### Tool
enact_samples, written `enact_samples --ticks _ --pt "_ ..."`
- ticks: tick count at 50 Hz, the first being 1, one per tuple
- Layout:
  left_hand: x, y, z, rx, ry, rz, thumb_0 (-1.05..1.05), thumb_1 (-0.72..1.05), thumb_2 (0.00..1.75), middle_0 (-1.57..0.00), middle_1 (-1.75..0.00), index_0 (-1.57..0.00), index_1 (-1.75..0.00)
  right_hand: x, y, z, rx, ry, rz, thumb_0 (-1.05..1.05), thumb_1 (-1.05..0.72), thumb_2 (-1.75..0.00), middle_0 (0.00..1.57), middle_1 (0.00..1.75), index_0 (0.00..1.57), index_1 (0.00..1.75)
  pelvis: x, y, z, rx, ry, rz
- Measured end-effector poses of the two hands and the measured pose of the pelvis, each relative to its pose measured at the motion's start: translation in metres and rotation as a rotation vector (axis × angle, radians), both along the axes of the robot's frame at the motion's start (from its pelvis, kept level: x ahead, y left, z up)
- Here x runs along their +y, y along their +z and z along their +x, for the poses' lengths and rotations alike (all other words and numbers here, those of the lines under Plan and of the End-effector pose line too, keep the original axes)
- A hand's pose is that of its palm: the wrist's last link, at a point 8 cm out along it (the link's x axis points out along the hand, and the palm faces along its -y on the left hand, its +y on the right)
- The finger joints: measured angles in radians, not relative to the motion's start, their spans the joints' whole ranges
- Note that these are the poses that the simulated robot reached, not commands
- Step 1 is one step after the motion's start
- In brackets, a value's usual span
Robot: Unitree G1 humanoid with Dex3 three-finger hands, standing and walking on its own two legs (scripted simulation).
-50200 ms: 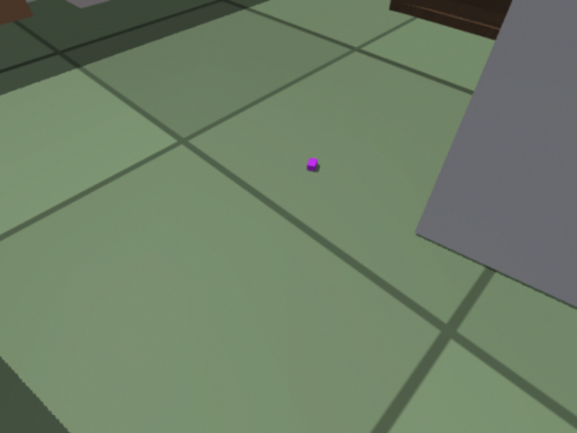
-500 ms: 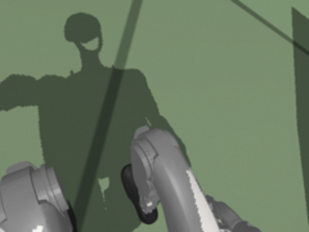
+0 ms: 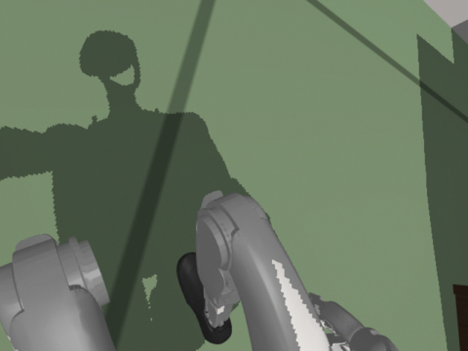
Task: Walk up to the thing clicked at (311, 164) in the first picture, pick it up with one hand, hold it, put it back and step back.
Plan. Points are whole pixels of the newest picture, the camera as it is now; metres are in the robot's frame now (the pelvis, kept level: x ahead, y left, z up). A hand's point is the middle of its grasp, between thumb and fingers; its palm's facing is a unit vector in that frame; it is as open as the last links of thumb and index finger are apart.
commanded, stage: rest palm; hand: left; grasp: from above
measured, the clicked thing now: out of the picture +0.43 +0.35 -0.29
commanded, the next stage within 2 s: close in 1.12 s
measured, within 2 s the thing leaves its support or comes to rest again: neither
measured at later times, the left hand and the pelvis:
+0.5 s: hand out of the picture +0.42 +0.35 -0.26, palm faces -0.51 -0.13 -0.85, open 13.8 cm; pelvis +0.01 +0.00 +0.00, yaw +0 degrees
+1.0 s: hand out of the picture +0.41 +0.34 -0.25, palm faces -0.42 -0.08 -0.91, open 13.7 cm; pelvis -0.01 +0.00 +0.00, yaw -1 degrees
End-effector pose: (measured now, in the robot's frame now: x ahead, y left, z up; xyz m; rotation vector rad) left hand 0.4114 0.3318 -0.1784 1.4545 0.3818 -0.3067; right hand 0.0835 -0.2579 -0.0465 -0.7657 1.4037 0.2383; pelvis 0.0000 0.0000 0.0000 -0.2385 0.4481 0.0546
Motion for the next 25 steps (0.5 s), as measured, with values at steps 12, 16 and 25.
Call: enact_samples --ticks 12,16,25 --pt "0.002 -0.011 0.007 -0.009 0.104 0.076 0.00 -0.45 0.93 -0.17 -0.85 -0.15 -0.87 0.012 -0.001 0.019 -0.066 0.038 0.080 0.00 -0.90 -0.90 0.20 0.30 0.20 0.30 0.003 -0.001 0.000 0.021 -0.002 -0.003" --pt "0.012 -0.015 0.013 0.022 0.184 0.070 0.00 -0.43 0.91 -0.18 -0.86 -0.17 -0.87 0.010 -0.002 0.015 -0.061 0.026 0.089 0.00 -0.91 -0.90 0.20 0.30 0.21 0.30 0.001 -0.002 0.002 0.025 -0.001 0.002" --pt "0.018 -0.021 0.018 0.118 0.168 0.049 0.00 -0.45 0.91 -0.16 -0.89 -0.15 -0.90 0.006 -0.006 -0.007 0.040 -0.018 0.086 0.00 -0.91 -0.90 0.20 0.30 0.20 0.30 -0.002 0.000 0.005 0.019 0.000 0.003"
